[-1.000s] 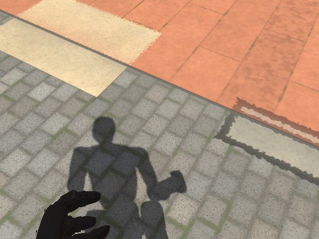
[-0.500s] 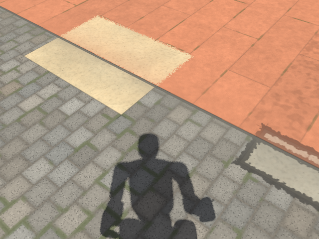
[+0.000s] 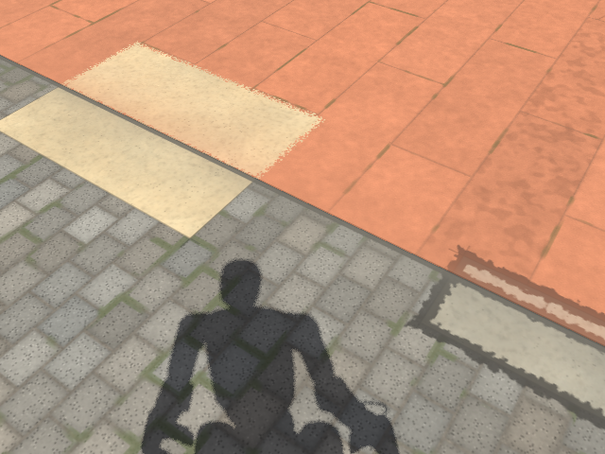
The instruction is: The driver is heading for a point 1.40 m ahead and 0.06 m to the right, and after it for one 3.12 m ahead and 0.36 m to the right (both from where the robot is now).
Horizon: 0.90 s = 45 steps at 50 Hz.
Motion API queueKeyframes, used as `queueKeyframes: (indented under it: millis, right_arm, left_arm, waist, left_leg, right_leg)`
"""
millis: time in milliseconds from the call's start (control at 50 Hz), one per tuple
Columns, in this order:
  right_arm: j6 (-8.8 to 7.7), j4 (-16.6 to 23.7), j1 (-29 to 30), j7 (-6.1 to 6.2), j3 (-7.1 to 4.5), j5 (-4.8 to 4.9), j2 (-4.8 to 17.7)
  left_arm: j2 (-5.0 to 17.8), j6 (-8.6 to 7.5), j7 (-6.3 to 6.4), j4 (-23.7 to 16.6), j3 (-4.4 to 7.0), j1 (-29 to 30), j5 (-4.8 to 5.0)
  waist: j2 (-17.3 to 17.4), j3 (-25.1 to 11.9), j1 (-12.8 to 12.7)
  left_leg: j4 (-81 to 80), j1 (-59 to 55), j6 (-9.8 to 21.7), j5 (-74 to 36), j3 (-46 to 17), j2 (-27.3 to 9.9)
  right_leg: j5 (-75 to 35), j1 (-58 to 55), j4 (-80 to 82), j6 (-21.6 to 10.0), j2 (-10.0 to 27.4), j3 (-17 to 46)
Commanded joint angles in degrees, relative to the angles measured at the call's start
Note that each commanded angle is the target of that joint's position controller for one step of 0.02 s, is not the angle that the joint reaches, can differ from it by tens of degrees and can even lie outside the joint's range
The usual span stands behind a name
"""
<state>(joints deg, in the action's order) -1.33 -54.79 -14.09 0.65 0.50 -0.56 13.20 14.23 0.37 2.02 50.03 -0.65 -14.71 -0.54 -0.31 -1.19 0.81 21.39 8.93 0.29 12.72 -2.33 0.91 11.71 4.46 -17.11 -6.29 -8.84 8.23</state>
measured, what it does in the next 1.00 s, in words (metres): walks ahead: left foot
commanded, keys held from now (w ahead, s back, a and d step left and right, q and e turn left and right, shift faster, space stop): no key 0.12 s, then w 0.88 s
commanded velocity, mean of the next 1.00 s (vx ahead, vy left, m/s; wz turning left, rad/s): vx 0.32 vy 0.00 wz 0.00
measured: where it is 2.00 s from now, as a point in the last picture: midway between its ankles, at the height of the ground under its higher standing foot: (270, 311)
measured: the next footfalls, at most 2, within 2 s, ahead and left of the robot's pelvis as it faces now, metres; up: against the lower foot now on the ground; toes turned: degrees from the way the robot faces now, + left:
left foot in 0.60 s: +0.27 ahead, +0.21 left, +0.00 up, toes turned +2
right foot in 1.18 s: +0.64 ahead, -0.02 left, +0.00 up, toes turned -2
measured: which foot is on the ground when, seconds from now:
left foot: down 0.00-0.22, up 0.24-0.58, down 0.60-1.00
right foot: down 0.00-0.60, up 0.62-1.00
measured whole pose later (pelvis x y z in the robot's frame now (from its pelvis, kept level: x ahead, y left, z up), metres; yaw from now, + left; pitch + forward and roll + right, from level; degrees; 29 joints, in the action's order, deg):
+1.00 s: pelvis +0.32 +0.13 +0.00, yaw +0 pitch +0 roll +1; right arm -6.3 -56.1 -26.0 -1.2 0.1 -0.2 12.9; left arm 15.6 -4.8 -1.0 47.2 0.9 -5.4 1.0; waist -1.7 -0.8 4.9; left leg 8.2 -4.1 4.1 12.6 2.5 4.1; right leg -4.4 39.5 -39.7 -1.1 6.7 1.0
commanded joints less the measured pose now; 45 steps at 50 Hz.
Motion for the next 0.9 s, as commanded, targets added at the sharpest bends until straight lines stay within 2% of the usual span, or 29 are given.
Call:
queueKeyframes:
  millis: [20,120,160,180,220,260,280,320,360,380,420,480,500,520,540,560,580,600,620,640,660,680,700,720,740,760,800,840,900]
  right_arm:
    - [-0.33,0.7,-1.3,0.20,-1.14,-0.01,6.4]
    - [-0.02,-1.3,-1.7,0.28,-0.99,-0.04,6.2]
    - [0.17,-2.5,-2.9,0.41,-1.11,0.23,5.9]
    - [0.09,-2.6,-2.2,0.50,-1.30,0.48,6.1]
    - [-1.04,-1.5,1.0,0.49,-1.22,0.73,5.8]
    - [-3.29,0.0,5.4,-0.11,-0.58,1.13,3.9]
    - [-4.30,0.5,6.7,-0.62,-0.49,1.27,3.9]
    - [-5.90,1.5,8.6,-1.91,-0.86,1.77,5.7]
    - [-7.07,2.3,8.5,-2.96,-1.17,2.45,7.1]
    - [-7.04,2.5,8.5,-3.32,-1.39,2.36,7.6]
    - [-6.94,4.5,11.2,-4.02,-0.73,1.67,5.6]
    - [-6.87,7.2,14.4,-4.96,0.97,0.75,2.5]
    - [-6.73,7.1,13.9,-4.73,0.99,1.10,2.7]
    - [-6.43,6.6,11.0,-4.21,0.29,1.33,4.5]
    - [-6.19,5.9,7.8,-3.37,-1.03,1.61,7.5]
    - [-5.99,4.2,1.4,-2.57,-2.68,1.88,10.4]
    - [-5.82,2.9,-5.2,-1.80,-4.04,2.42,12.8]
    - [-5.25,1.8,-14.0,-0.97,-4.89,1.80,16.0]
    - [-4.93,1.8,-15.4,-0.95,-4.88,0.21,19.7]
    - [-5.20,1.8,-10.9,-1.06,-4.01,0.28,14.6]
    - [-5.55,2.5,-6.3,-1.27,-3.25,0.89,11.4]
    - [-5.72,3.1,-2.6,-1.70,-2.81,0.73,10.2]
    - [-5.94,3.3,-0.6,-2.42,-2.14,-0.02,8.7]
    - [-6.09,3.2,0.5,-2.91,-1.79,-0.64,7.7]
    - [-6.12,2.8,0.5,-3.19,-1.51,-0.65,6.4]
    - [-6.26,2.5,-0.6,-3.26,-1.42,-0.38,5.8]
    - [-6.46,2.0,-2.4,-2.96,-1.68,0.15,7.0]
    - [-6.51,1.8,-4.8,-2.65,-1.87,-0.11,8.2]
    - [-6.26,1.9,-8.3,-1.97,-2.19,-0.18,8.9]
  left_arm:
    - [6.1,-0.35,0.16,-0.6,1.23,-2.1,0.03]
    - [6.1,-0.27,0.18,1.7,1.02,-2.1,0.05]
    - [6.3,-0.20,0.26,2.6,1.01,-2.5,0.33]
    - [7.2,-0.28,0.27,2.6,1.30,-2.5,0.73]
    - [8.9,-1.09,-0.01,2.6,1.79,-3.9,1.30]
    - [10.2,-2.19,-0.46,2.9,2.43,-7.6,1.60]
    - [10.5,-2.50,-0.65,2.8,2.69,-8.7,1.61]
    - [9.8,-3.55,-0.92,2.9,2.79,-11.0,0.99]
    - [8.9,-4.40,-1.22,3.0,2.75,-12.8,0.96]
    - [8.0,-4.43,-1.38,3.3,2.60,-13.8,1.42]
    - [7.1,-3.97,-1.30,3.8,2.35,-14.7,2.04]
    - [9.2,-4.33,-1.30,3.1,3.00,-13.7,2.26]
    - [10.1,-4.68,-1.47,2.9,3.23,-13.1,2.23]
    - [11.7,-5.17,-1.82,2.4,3.62,-12.2,2.00]
    - [12.6,-5.39,-2.23,2.3,3.86,-11.7,1.80]
    - [12.2,-5.64,-2.62,2.2,3.61,-11.2,1.33]
    - [11.0,-5.96,-3.05,2.1,3.09,-10.6,0.82]
    - [7.3,-6.20,-3.17,0.8,1.73,-10.2,-0.75]
    - [-0.4,-7.06,-3.01,-0.7,-0.37,-14.5,-0.16]
    - [3.8,-7.43,-2.93,-0.4,0.47,-13.2,1.77]
    - [6.9,-7.43,-2.92,-1.4,1.23,-7.9,2.88]
    - [7.6,-7.20,-2.72,-1.5,1.47,-5.7,2.95]
    - [8.0,-6.73,-2.59,-0.9,1.91,-5.5,2.43]
    - [7.6,-6.02,-2.68,-0.6,2.11,-6.3,2.18]
    - [6.9,-5.38,-2.76,-0.1,2.20,-6.6,2.15]
    - [6.2,-4.88,-2.83,-0.1,2.26,-6.4,1.98]
    - [5.4,-4.51,-2.50,-1.3,2.26,-3.0,1.37]
    - [5.7,-4.81,-2.37,-3.4,2.47,2.6,0.93]
    - [4.7,-5.68,-2.61,-5.0,2.31,8.2,0.94]
  waist:
    - [0.5,0.1,-0.3]
    - [0.6,0.6,-0.1]
    - [0.8,0.5,0.1]
    - [0.8,2.0,-0.2]
    - [-0.9,7.4,-1.5]
    - [-6.1,8.8,-3.5]
    - [-6.2,9.1,-4.1]
    - [-5.6,8.7,-4.8]
    - [-4.1,8.0,-4.4]
    - [-3.2,7.6,-4.3]
    - [-2.9,7.6,-4.4]
    - [-3.6,9.1,-4.3]
    - [-3.9,9.9,-3.4]
    - [-4.6,9.0,-1.6]
    - [-4.8,7.0,0.9]
    - [-4.5,3.2,4.6]
    - [-4.1,-1.6,8.6]
    - [2.6,-8.6,11.8]
    - [18.7,-14.0,6.9]
    - [13.1,-8.4,5.6]
    - [8.0,-0.1,4.5]
    - [4.6,3.1,2.9]
    - [3.9,4.4,1.1]
    - [5.4,4.5,-0.8]
    - [6.3,4.4,-1.5]
    - [6.1,4.4,-1.9]
    - [5.4,6.7,-1.6]
    - [3.6,8.3,-0.2]
    - [2.6,7.6,1.4]
  left_leg:
    - [-1.6,0.2,1.6,-11.9,-1.8,-2.8]
    - [-2.1,-0.3,1.6,-11.1,-1.4,-2.7]
    - [-1.8,0.4,2.3,0.5,-0.8,-1.8]
    - [0.0,2.2,3.3,8.0,-0.6,-1.3]
    - [4.4,10.1,4.9,16.3,-1.9,-1.3]
    - [11.9,20.2,4.6,10.6,1.0,0.4]
    - [14.2,24.2,4.7,9.1,1.2,0.1]
    - [24.0,31.9,4.8,13.3,-0.7,-1.3]
    - [32.6,39.5,4.4,14.2,-1.7,-3.8]
    - [33.8,40.9,4.0,12.3,-0.9,-4.6]
    - [31.5,39.3,2.3,7.4,1.1,-5.7]
    - [19.9,24.8,1.1,-1.0,4.7,-4.7]
    - [16.0,16.6,1.1,-4.4,6.4,-3.2]
    - [13.8,8.4,1.2,-8.0,7.7,-1.2]
    - [12.8,1.1,1.9,-9.9,8.3,0.9]
    - [12.3,-7.0,3.1,-9.9,8.3,2.1]
    - [11.4,-15.5,4.8,-8.8,6.1,0.2]
    - [8.1,-25.4,7.9,3.9,-7.2,-10.6]
    - [-3.1,-29.9,16.4,8.4,-35.6,-26.0]
    - [-12.5,-21.2,17.0,22.3,-46.1,-25.5]
    - [-12.5,-13.7,15.1,26.3,-37.9,-24.3]
    - [-12.4,-7.2,13.4,20.2,-28.9,-21.3]
    - [-13.6,-2.5,12.2,15.3,-21.9,-17.9]
    - [-14.7,0.7,11.4,11.9,-16.6,-15.1]
    - [-15.6,2.2,11.2,9.2,-13.3,-13.5]
    - [-16.1,3.1,11.2,6.3,-10.6,-12.3]
    - [-17.9,3.5,12.0,4.8,-9.1,-12.3]
    - [-18.9,1.2,12.8,1.3,-9.1,-13.4]
    - [-18.8,-1.5,11.7,-4.7,-5.7,-13.0]
  right_leg:
    - [-25.2,-0.9,0.0,0.7,8.9,5.2]
    - [-23.5,-0.1,0.4,0.7,8.8,5.1]
    - [-7.6,1.0,0.4,-0.5,7.7,5.0]
    - [7.0,3.5,0.5,-2.1,7.7,6.0]
    - [27.4,7.5,3.0,-5.8,11.5,13.2]
    - [31.8,1.4,8.5,-10.0,18.5,24.5]
    - [30.2,-1.8,9.8,-11.8,21.5,28.6]
    - [20.4,-8.1,9.9,-13.6,24.4,30.4]
    - [9.4,-14.1,9.2,-13.1,24.7,26.3]
    - [3.0,-15.6,8.8,-11.8,23.4,22.3]
    - [-2.4,-13.1,9.1,-9.8,21.4,16.1]
    - [-3.6,-0.9,10.6,-8.2,18.9,10.1]
    - [-4.8,5.2,11.0,-7.5,18.4,9.0]
    - [-10.9,8.8,9.4,-6.6,18.3,8.4]
    - [-21.6,10.3,5.3,-5.0,17.8,7.6]
    - [-30.6,11.0,-2.6,-3.1,15.9,4.9]
    - [-32.7,13.3,-13.3,-0.6,13.1,1.5]
    - [-18.9,20.0,-29.5,1.8,9.6,-0.9]
    - [19.6,29.4,-48.9,4.5,1.7,-1.7]
    - [17.9,33.6,-58.1,3.9,4.7,1.7]
    - [13.8,37.2,-60.8,2.6,8.5,-0.4]
    - [8.8,35.5,-59.5,2.0,11.5,-2.2]
    - [4.9,33.5,-57.2,1.9,13.2,-2.8]
    - [2.6,30.5,-54.9,1.7,14.6,-3.1]
    - [1.5,29.0,-53.1,1.5,15.0,-3.8]
    - [0.6,28.7,-51.6,1.7,15.4,-4.5]
    - [-2.8,32.6,-46.8,3.0,16.3,-5.0]
    - [-7.8,37.7,-40.4,4.4,16.9,-4.8]
    - [-14.6,37.9,-30.4,5.4,16.5,-6.1]
Velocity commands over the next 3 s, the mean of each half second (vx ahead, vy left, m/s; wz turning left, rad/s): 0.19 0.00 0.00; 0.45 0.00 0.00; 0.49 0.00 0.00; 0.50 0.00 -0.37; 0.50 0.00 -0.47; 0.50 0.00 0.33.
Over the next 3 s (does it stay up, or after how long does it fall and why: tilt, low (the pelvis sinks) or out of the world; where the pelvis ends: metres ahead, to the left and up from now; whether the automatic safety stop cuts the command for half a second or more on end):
stays up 1.43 -0.05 0.00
